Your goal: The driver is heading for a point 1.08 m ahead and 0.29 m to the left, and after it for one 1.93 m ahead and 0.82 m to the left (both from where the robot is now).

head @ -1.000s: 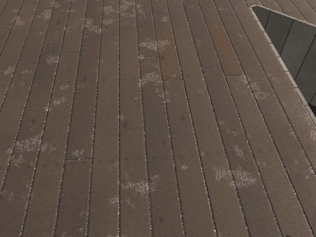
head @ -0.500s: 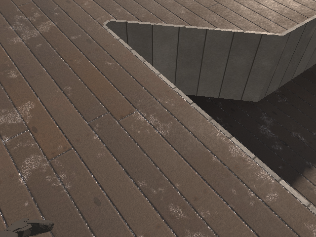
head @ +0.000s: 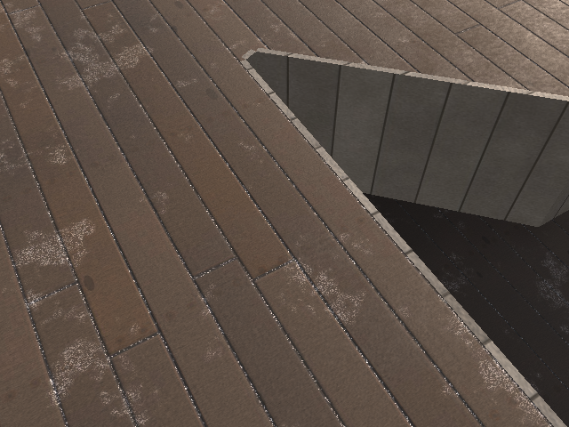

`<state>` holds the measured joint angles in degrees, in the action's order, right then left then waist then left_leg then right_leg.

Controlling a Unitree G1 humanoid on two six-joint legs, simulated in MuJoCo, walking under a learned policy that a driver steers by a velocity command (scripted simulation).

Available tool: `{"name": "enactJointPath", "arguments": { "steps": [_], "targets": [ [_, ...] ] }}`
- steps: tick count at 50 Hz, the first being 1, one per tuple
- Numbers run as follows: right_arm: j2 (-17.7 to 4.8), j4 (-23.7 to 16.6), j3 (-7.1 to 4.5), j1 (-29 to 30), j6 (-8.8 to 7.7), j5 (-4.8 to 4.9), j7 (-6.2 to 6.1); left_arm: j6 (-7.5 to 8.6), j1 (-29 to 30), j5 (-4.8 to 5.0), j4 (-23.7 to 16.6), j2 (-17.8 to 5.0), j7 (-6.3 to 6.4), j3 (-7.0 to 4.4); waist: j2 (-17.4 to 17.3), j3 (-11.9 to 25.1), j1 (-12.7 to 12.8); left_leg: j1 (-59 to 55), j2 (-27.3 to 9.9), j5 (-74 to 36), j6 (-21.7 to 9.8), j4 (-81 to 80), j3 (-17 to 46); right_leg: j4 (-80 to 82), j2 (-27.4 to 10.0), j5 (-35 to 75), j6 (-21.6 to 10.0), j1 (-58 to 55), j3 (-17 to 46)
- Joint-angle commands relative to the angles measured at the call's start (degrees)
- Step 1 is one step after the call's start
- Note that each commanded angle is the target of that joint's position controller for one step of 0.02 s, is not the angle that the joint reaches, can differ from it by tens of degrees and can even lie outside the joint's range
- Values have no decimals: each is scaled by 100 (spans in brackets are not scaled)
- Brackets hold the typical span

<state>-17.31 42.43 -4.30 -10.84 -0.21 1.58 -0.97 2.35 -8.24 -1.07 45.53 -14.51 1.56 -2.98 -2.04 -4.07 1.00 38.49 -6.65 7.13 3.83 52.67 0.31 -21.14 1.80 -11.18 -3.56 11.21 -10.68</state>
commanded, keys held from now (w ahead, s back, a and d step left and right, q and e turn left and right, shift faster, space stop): q+shift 0.34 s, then w+q+shift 0.26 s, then w+shift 0.02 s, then w+e+shift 0.38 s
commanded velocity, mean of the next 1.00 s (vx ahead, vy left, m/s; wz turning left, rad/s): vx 0.47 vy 0.00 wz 0.52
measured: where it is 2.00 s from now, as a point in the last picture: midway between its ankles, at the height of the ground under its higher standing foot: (207, 186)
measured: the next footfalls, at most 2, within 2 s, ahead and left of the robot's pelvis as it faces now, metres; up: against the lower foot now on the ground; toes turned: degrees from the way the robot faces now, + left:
left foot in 0.14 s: +0.16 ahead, +0.14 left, +0.00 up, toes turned +12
right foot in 0.58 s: +0.26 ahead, -0.04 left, +0.00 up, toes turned +38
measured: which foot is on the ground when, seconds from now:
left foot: up 0.00-0.12, down 0.14-0.58, up 0.60-0.90, down 0.92-1.00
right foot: down 0.00-0.16, up 0.18-0.56, down 0.58-0.94, up 0.96-1.00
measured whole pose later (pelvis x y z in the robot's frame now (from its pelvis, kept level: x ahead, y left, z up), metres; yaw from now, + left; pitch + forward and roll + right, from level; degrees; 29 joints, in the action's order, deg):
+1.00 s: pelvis +0.30 +0.17 -0.01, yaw +29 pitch +4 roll +1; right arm -15.6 33.0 -0.6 -7.2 -3.6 -3.7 0.5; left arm 2.3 -28.5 0.1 50.5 -16.1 -1.5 -4.0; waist 0.0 0.9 5.0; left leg 18.7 0.6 17.5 -0.4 31.6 -1.2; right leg -56.4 -0.4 -22.5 -4.0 17.2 5.3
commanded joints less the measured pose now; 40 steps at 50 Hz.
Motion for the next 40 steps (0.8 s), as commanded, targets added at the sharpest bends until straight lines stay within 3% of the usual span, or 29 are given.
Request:
{"name": "enactJointPath", "arguments": {
  "steps": [1, 5, 6, 7, 8, 9, 10, 11, 12, 13, 15, 17, 19, 21, 25, 27, 28, 29, 30, 31, 32, 33, 34, 36, 38, 40],
  "targets": [
    [-297, -430, -86, -125, 65, -19, 163, -43, 443, 83, -431, -820, 80, -231, 632, 785, -105, -884, -40, -279, -162, -616, -123, 408, -1700, 2543, -890, -232, 298],
    [-450, -711, -193, -22, 196, -44, 332, -130, 432, 287, -424, -960, 29, -326, 666, 611, -179, -1005, 167, 534, -545, -1326, -410, -300, -2054, 2664, -595, -691, 310],
    [-456, -680, -234, -276, 198, -51, 328, -138, 514, 344, -433, -940, 26, -338, 593, 687, -347, -1422, 355, 314, -697, -1810, -560, -818, -1930, 2907, -383, -666, 113],
    [-653, -564, -343, -756, 180, -88, 264, -143, 352, 343, -381, -841, 6, -336, 259, 872, -524, -2226, 589, -426, -940, -2324, -478, -1783, -1597, 2878, -75, -370, -95],
    [-1491, -615, -588, -1076, 159, -141, 122, -124, 263, 172, -544, -788, -24, -329, -1205, 927, -534, -3217, -314, -3799, -1518, -2633, 1262, -3565, -847, 902, 486, 950, -310],
    [-1745, -807, -576, -945, 103, -318, 110, -116, 343, -16, -849, -568, -63, -239, -1957, 1658, -244, -4406, -1321, -3765, -2780, -2917, 3523, -5201, 247, -2720, 803, 2815, 535],
    [-1479, -955, -504, -848, -7, -309, 208, -95, 484, -5, -750, -797, -119, -264, -883, 2166, -513, -4405, -1352, -2912, -2697, -3131, 3531, -5626, 92, -2686, 656, 2904, 1629],
    [-1293, -1002, -454, -571, -75, -226, 207, -92, 693, 126, -806, -757, -121, -265, -425, 1823, -387, -4062, -1107, -2314, -2399, -3149, 3011, -5549, -18, -2248, 523, 3008, 1708],
    [-1129, -1018, -422, -287, -65, -75, 171, -110, 704, 100, -736, -699, -66, -268, 53, 1372, -195, -3589, -772, -1767, -2052, -3192, 2571, -5088, -136, -1813, 505, 3041, 1706],
    [-973, -1084, -381, -56, -11, 1, 80, -140, 775, 18, -727, -803, 19, -305, 47, 1183, -119, -3165, -581, -1322, -1828, -3292, 2355, -4625, -227, -1471, 496, 2897, 1722],
    [-926, -1230, -378, 127, 71, -64, -43, -163, 710, 55, -710, -721, 26, -300, -295, 1184, 24, -2857, -276, -1378, -1699, -3271, 2202, -4081, -73, -1115, 590, 2514, 1706],
    [-992, -1272, -429, 22, 112, -89, -126, -148, 725, 108, -645, -572, 31, -257, -288, 1351, -28, -3002, -150, -1418, -1609, -3182, 2235, -3428, 91, -933, 692, 2416, 1760],
    [-996, -1297, -432, -70, 126, 7, -186, -116, 717, 156, -620, -560, -29, -235, -297, 1543, -102, -2872, -30, 1163, -1579, -3480, 2494, -2733, 100, -631, 712, 2165, 1806],
    [-1103, -1336, -435, -51, 103, -3, -178, -43, 781, 209, -655, -651, -122, -268, -756, 1302, -153, -2499, -32, 2664, -1588, -3807, 2917, -2257, 176, -629, 695, 1920, 1746],
    [-1031, -1347, -377, -109, 62, 8, -115, 233, 851, 240, -718, -681, -219, -305, -871, 910, -217, -2035, 92, 2930, -1528, -3681, 3161, -1437, 216, -771, 591, 1218, 1707],
    [-885, -1468, -293, 136, 78, 23, -73, 335, 539, 310, -679, -717, -225, -357, -865, 753, 7, -1442, 229, 2940, -1424, -3500, 3238, -882, 159, -550, 538, 344, 1644],
    [-774, -1577, -233, 390, 90, 39, -53, 370, 86, 337, -556, -754, -215, -406, -767, 678, 289, -820, 386, 3000, -1254, -3227, 3128, -350, 23, -201, 444, -481, 1624],
    [-985, -1629, -316, 795, 163, -406, 185, 164, -843, -116, -327, -1006, -174, -342, -171, 572, 678, 390, 1105, 3004, -805, -2549, 2344, -44, -193, -1166, 270, -1710, 1640],
    [-290, -1793, -156, 732, 124, -323, 196, 129, -1181, -227, -380, -1449, -108, -430, 1288, 664, 746, 1087, 1709, 2874, -614, -580, 1286, 513, -1691, -2380, 66, -2198, 3104],
    [-295, -2058, -70, 852, 82, -330, 232, 113, -834, -375, -523, -1886, -85, -520, 1760, 534, 473, 1940, 1412, 2071, -593, 448, 930, 1252, -2731, -3863, -553, -1699, 5379],
    [-571, -1951, -94, 942, 29, -426, 263, 110, -622, -306, -568, -1470, -102, -441, 783, 323, 361, 1726, 934, 1413, -607, 946, 1062, 1197, -2678, -3769, -638, -1135, 5273],
    [-563, -1763, -87, 709, -15, -453, 333, 127, -612, -190, -509, -1203, -142, -337, 525, 377, 192, 1411, 996, 1034, -593, 1032, 1199, 1047, -2244, -3387, -487, -906, 4619],
    [-520, -1572, -55, 376, -43, -460, 397, 166, -655, -151, -465, -1089, -175, -279, 545, 451, 68, 1048, 1050, 800, -532, 1048, 1206, 1017, -1849, -2924, -370, -771, 4012],
    [-564, -1461, -27, 319, -50, -481, 519, 231, -927, -107, -304, -1137, -186, -260, 849, 266, 92, 674, 1118, 579, -441, 900, 975, 1135, -1425, -2394, -435, -443, 3327],
    [-585, -1526, 48, 632, -48, -509, 563, 224, -1068, -12, -191, -1148, -256, -270, 1006, 110, 116, 312, 811, 398, -321, 161, 326, 1343, -1225, -2055, -528, -185, 3033],
    [-399, -1664, 175, 1226, -117, -417, 587, 194, -1291, -18, -139, -1155, -297, -286, 1112, -72, 377, -450, 760, 554, -234, -947, -57, 1427, -1064, -1519, -540, 165, 2827]
  ]
}}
